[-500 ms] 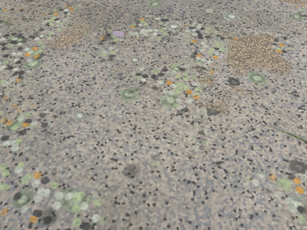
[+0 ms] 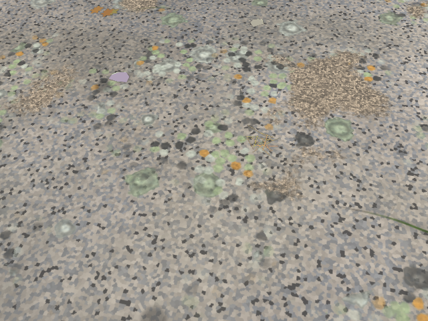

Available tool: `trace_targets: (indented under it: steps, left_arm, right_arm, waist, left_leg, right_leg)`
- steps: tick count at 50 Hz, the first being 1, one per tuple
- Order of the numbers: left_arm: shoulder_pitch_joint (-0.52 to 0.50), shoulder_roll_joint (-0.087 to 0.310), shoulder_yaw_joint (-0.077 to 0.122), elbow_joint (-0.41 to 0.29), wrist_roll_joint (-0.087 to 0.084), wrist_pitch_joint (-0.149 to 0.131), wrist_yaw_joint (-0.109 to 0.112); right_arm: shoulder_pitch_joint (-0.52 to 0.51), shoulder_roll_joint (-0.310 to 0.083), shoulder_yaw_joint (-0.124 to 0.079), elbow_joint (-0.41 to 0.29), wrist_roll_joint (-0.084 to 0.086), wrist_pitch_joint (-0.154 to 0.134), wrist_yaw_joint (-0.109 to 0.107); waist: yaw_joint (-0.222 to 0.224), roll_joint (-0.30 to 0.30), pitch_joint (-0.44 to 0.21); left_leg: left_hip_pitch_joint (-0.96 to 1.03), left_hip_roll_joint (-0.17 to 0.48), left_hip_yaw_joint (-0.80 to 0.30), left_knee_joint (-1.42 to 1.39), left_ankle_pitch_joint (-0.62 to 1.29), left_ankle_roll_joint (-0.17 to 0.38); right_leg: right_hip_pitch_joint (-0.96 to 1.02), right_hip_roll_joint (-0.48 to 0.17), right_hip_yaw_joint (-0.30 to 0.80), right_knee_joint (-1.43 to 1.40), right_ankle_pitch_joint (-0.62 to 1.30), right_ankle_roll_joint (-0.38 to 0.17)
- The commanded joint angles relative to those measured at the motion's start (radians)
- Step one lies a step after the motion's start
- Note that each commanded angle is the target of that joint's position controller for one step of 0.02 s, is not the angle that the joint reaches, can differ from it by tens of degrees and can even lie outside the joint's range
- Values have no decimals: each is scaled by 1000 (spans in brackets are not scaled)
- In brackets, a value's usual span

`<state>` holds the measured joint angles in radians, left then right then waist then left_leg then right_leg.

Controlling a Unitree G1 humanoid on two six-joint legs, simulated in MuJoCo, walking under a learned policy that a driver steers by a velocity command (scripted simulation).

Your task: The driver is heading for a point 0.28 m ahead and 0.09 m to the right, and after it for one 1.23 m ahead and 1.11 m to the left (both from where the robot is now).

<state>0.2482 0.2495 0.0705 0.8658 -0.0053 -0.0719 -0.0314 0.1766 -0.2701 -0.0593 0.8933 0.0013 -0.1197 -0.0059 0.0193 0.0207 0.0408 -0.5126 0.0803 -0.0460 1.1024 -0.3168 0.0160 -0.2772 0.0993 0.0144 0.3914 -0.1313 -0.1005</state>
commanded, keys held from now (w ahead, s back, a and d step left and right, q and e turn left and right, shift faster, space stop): w+e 0.12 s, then w+q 0.88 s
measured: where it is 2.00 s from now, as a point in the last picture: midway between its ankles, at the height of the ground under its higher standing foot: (150, 171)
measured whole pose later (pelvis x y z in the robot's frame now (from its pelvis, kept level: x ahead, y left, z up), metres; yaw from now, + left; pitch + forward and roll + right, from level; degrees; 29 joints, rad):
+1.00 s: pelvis +0.58 +0.03 +0.00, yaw +17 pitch +1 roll -1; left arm 0.18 0.26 0.06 0.75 0.01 -0.10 -0.01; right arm 0.31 -0.31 -0.07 0.76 0.03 -0.03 -0.01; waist -0.01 0.04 0.01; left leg -0.49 0.02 -0.06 1.15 -0.37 0.01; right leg -0.26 0.03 -0.04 0.41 -0.18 -0.03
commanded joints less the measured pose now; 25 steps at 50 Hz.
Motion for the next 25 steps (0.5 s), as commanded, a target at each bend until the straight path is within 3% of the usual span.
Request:
trace_targets:
  steps: [1, 3, 7, 9, 12, 14, 15, 16, 17, 18, 19, 20, 21, 22, 23, 25]
  left_arm:
    - [-14, 154, 32, -77, -4, -19, 19]
    - [29, 172, 37, -71, -7, -17, 34]
    - [84, 163, 34, -55, -13, -8, 46]
    - [123, 150, 30, -31, -13, -10, 46]
    - [163, 156, 30, -7, -7, -5, 47]
    - [170, 174, 35, 1, -2, 4, 51]
    - [153, 183, 37, -2, -1, 8, 52]
    - [132, 184, 35, -9, 1, 12, 53]
    - [112, 169, 26, -25, 7, 14, 53]
    - [160, 117, 6, -51, 18, 3, 50]
    - [226, 67, -13, -43, 18, -19, 40]
    - [141, 147, 0, -63, -1, -39, 33]
    - [44, 169, 4, -89, -17, -54, 28]
    - [-10, 162, 4, -103, -8, -63, 29]
    - [-23, 159, 10, -109, 10, -65, 32]
    - [-8, 135, 12, -123, 21, -54, 35]
  right_arm:
    - [14, -85, -29, -65, -14, 11, -15]
    - [-73, -78, -28, -97, -15, 15, -17]
    - [-194, -46, -13, -134, -5, 3, 0]
    - [-224, -47, -7, -140, 2, -3, 13]
    - [-279, -73, -5, -171, 7, -10, 29]
    - [-271, -91, -6, -182, 10, -14, 37]
    - [-228, -106, -11, -175, 12, -16, 40]
    - [-133, -129, -24, -149, 12, -16, 40]
    - [24, -170, -43, -107, 5, -15, 39]
    - [176, -247, -61, -89, -8, -12, 39]
    - [230, -251, -65, -59, 12, -1, 50]
    - [205, -175, -43, -67, 34, 6, 49]
    - [132, -148, -36, -90, 25, 13, 44]
    - [86, -138, -32, -108, 11, 18, 42]
    - [65, -122, -25, -119, 5, 21, 41]
    - [62, -120, -23, -126, 3, 24, 35]
  waist:
    - [-37, -70, -58]
    - [-11, -72, -32]
    - [35, -105, -23]
    - [60, -110, -18]
    - [79, -105, 1]
    - [66, -114, 0]
    - [39, -124, -22]
    - [-14, -122, -84]
    - [-85, -99, -200]
    - [-105, 57, -347]
    - [-84, 273, -391]
    - [-107, 181, -291]
    - [-102, 95, -159]
    - [-85, 16, -93]
    - [-58, -11, -63]
    - [-20, 31, -77]
  left_leg:
    - [-89, 30, -16, -125, 94, -37]
    - [-111, 12, -14, -271, 224, -57]
    - [-22, -41, 2, -528, 441, -56]
    - [-8, -36, 5, -568, 494, -46]
    - [-97, -30, 11, -606, 391, -5]
    - [-105, -38, 26, -622, 287, 33]
    - [-43, -59, 47, -633, 245, 56]
    - [93, -94, 77, -657, 256, 83]
    - [327, -60, 29, -628, 312, 131]
    - [690, 133, -285, -620, 331, 255]
    - [900, 263, -653, -738, 164, 359]
    - [868, 241, -670, -785, -6, 316]
    - [732, 207, -548, -809, 29, 276]
    - [606, 169, -462, -831, 128, 261]
    - [520, 140, -409, -850, 234, 255]
    - [442, 106, -356, -879, 344, 259]
  right_leg:
    - [57, -259, 287, -214, 149, -188]
    - [41, -238, 264, -219, 135, -168]
    - [23, -197, 217, -203, 64, -113]
    - [73, -224, 219, -193, 53, -109]
    - [243, -293, 245, -133, 138, -107]
    - [336, -327, 242, -90, 273, -91]
    - [355, -323, 219, -42, 420, -77]
    - [356, -291, 176, 59, 610, -59]
    - [282, -245, 128, 245, 660, -33]
    - [-14, -136, 68, 572, 371, 27]
    - [-331, -17, 51, 816, -377, 78]
    - [-468, -74, 122, 893, -402, 64]
    - [-507, -115, 108, 875, -310, 59]
    - [-485, -143, 87, 817, -245, 61]
    - [-444, -167, 81, 747, -204, 71]
    - [-365, -181, 73, 651, -179, 94]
